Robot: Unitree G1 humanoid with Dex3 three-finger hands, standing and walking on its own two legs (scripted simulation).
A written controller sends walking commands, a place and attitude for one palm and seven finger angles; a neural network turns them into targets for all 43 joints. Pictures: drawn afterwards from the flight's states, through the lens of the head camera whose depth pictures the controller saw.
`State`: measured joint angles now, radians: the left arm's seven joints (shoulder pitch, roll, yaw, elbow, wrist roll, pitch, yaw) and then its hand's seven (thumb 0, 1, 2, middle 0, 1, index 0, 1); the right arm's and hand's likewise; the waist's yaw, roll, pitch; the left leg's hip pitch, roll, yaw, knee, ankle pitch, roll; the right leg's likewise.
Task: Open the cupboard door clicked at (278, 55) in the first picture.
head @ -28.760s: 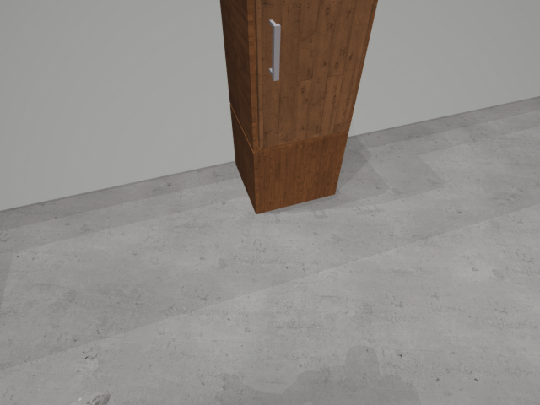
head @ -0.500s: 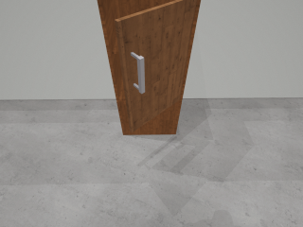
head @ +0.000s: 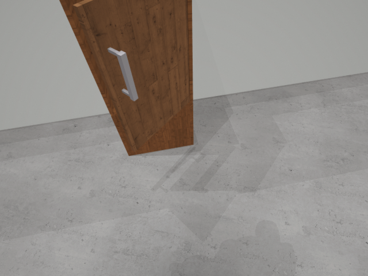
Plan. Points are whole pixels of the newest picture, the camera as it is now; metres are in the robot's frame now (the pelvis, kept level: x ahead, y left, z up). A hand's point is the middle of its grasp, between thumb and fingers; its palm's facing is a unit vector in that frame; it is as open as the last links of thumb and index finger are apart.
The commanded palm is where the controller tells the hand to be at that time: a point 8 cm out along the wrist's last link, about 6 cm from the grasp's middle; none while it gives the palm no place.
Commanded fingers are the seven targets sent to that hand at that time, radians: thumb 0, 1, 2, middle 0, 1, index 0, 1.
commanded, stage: walk to a spot facing it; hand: left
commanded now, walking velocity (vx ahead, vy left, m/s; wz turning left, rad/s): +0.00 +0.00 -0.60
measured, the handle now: (123, 75) +0.62 +0.23 +0.06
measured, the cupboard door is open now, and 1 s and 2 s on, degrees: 41 41 41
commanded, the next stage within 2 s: none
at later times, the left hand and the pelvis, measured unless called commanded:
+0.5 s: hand out of the picture +0.08 +0.21 -0.15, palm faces -0.19 -0.95 -0.24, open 7.4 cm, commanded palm none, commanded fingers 0.00 0.90 0.90 -0.20 -0.30 -0.20 -0.30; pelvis +0.00 +0.02 +0.01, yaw -17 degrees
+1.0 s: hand (154, 240) +0.22 +0.11 -0.15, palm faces -0.59 -0.76 -0.27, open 7.4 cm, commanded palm none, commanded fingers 0.00 0.90 0.90 -0.20 -0.30 -0.20 -0.30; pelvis -0.01 +0.01 +0.00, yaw -36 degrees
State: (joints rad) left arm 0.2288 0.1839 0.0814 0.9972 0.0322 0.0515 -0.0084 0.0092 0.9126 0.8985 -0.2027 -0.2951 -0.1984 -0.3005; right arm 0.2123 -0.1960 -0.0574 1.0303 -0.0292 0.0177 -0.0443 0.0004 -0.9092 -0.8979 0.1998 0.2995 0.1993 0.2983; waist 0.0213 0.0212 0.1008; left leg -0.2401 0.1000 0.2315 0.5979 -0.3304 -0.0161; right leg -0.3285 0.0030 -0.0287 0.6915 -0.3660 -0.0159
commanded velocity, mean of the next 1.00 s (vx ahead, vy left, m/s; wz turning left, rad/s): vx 0.03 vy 0.00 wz -0.60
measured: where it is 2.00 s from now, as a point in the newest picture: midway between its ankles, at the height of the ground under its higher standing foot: outside the picture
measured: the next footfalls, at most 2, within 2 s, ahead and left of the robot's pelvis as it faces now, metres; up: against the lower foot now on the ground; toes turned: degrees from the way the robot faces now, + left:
left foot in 0.54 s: +0.08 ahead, +0.14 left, +0.00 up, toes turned -21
right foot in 0.92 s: -0.03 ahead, -0.11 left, +0.00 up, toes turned -37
